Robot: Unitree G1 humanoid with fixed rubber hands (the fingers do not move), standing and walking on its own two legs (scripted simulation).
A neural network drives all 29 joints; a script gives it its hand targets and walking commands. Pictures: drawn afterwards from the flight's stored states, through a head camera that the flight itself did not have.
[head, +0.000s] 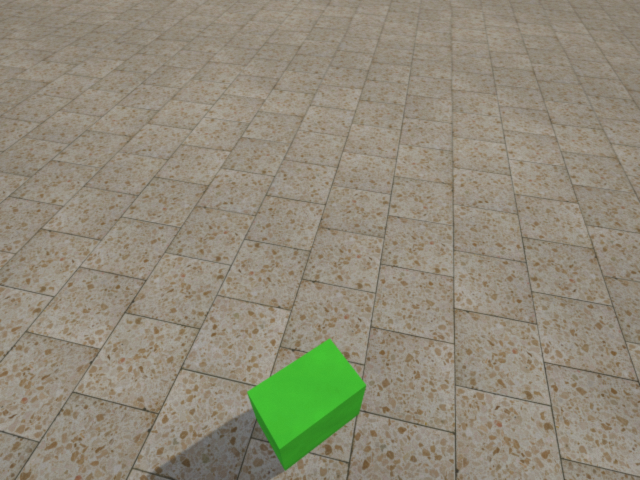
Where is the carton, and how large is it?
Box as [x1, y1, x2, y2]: [247, 339, 365, 470]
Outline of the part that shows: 330,339 326,340 247,392 256,418 285,470 355,416 359,411 365,384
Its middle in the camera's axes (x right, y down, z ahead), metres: -0.04 +0.48 +1.10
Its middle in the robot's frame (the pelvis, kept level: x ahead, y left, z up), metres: +0.45 +0.02 -0.66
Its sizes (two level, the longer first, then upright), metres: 0.269 0.166 0.232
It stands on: the floor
